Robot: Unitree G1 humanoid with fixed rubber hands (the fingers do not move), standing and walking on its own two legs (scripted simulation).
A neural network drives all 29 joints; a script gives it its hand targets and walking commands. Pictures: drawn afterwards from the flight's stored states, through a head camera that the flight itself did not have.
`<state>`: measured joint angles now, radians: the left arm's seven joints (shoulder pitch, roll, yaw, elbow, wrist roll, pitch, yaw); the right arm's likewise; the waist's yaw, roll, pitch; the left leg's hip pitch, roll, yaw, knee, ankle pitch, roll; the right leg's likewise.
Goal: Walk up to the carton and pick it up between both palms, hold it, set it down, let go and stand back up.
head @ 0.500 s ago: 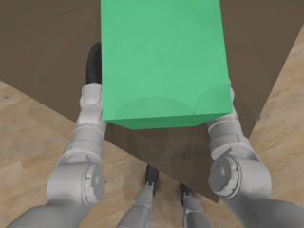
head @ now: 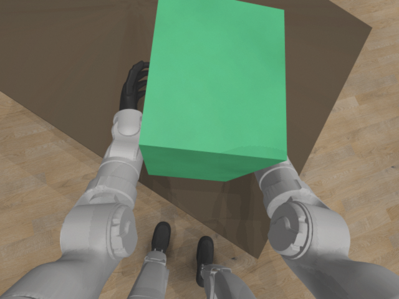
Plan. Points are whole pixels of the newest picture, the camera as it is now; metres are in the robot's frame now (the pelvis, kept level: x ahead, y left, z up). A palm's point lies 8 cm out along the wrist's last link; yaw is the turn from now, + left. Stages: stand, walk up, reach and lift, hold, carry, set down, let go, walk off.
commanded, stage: reach and lift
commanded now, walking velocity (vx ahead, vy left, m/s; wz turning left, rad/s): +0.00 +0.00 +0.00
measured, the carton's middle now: (201, 109) +0.43 +0.05 +0.01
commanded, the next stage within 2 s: none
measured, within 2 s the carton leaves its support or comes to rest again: leaves its support in 0.92 s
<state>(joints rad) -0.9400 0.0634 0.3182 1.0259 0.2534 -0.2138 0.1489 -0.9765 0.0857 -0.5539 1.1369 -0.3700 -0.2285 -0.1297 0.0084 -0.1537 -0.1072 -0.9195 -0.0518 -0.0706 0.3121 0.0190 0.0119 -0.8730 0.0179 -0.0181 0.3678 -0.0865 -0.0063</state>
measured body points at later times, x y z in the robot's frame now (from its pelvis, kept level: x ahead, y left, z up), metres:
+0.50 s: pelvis -0.03 +0.01 +0.01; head +0.19 +0.03 +0.39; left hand +0.43 +0.15 -0.05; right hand +0.43 -0.11 -0.05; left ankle +0.06 +0.09 -0.72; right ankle +0.01 -0.12 -0.72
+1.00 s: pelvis +0.02 +0.02 -0.05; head +0.10 +0.01 +0.39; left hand +0.44 +0.18 -0.04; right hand +0.45 -0.08 -0.05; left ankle +0.06 +0.10 -0.72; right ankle +0.01 -0.12 -0.72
